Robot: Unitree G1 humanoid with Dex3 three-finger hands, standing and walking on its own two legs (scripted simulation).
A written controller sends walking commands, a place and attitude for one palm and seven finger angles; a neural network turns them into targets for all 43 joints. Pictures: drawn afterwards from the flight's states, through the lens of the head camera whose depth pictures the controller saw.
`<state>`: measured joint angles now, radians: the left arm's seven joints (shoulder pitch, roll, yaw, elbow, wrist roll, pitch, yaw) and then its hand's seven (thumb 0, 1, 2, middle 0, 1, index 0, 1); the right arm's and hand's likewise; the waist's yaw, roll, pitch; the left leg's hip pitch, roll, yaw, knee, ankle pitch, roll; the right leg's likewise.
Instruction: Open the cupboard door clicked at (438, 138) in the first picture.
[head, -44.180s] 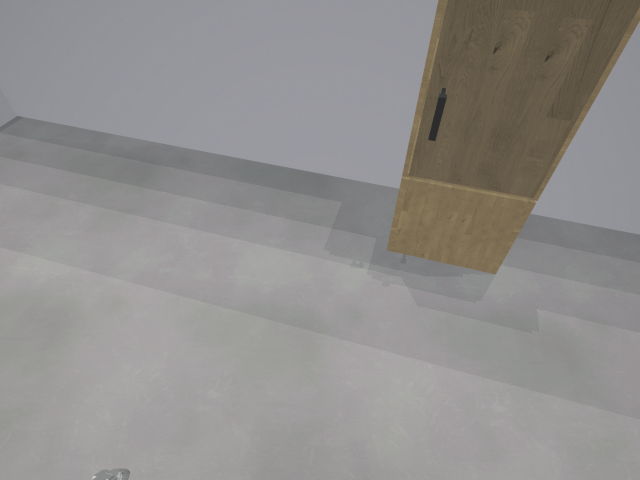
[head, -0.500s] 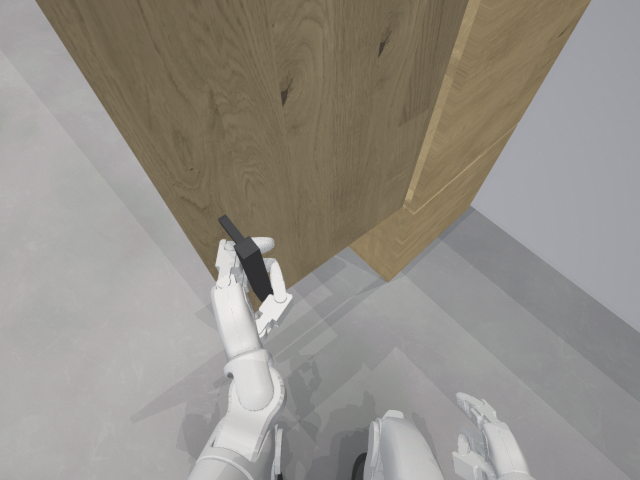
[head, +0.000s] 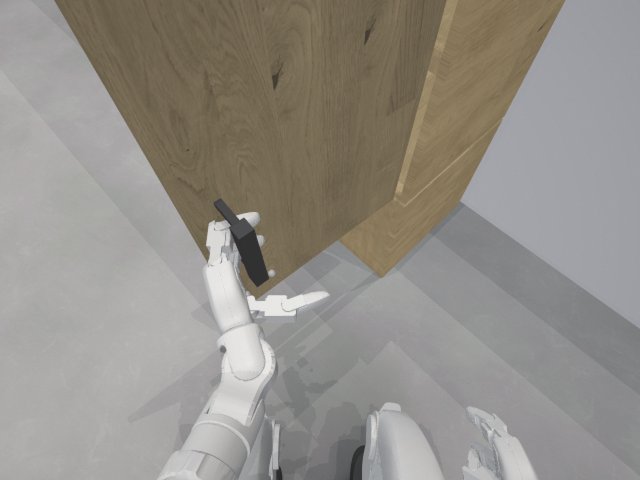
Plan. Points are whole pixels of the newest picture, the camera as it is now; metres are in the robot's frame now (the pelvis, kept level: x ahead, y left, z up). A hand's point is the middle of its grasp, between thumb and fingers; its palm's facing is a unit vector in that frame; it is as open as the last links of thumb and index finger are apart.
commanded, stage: open thumb and fingers to let go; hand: left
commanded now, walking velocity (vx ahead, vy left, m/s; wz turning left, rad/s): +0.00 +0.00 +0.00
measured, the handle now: (242, 244) +0.40 +0.11 +0.02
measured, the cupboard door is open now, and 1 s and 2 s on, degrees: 86 87 87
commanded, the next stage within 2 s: slide the hand sideways off the handle in 0.26 s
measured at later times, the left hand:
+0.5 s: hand (265, 292) +0.34 +0.08 +0.01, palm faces -0.03 -0.99 -0.12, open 15.7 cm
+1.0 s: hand (241, 325) +0.30 +0.10 +0.01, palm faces -0.13 -0.99 -0.01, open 16.3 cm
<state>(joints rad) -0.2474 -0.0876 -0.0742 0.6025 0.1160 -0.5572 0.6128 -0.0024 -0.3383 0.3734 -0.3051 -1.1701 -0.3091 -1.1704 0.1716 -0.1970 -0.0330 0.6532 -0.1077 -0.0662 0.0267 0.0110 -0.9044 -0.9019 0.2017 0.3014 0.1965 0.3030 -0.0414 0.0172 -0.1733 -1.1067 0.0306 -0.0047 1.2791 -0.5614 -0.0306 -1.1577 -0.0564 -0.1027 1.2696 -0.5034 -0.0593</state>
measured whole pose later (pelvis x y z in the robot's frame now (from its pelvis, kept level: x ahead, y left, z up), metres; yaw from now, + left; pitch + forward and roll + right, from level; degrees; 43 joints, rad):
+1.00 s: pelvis +0.00 +0.04 -0.01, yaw -1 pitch +22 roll -1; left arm 0.02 0.07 -0.16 0.25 -0.02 -0.48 0.05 -0.02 -0.50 0.30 -0.16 -0.30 -0.16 -0.30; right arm 0.18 -0.22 0.00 0.49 -0.03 0.01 0.04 0.01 -0.90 -0.90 0.20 0.30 0.20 0.30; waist 0.00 0.02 -0.16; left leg -1.14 0.01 0.02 1.37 -0.61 0.03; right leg -1.18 -0.08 -0.07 1.33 -0.53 -0.01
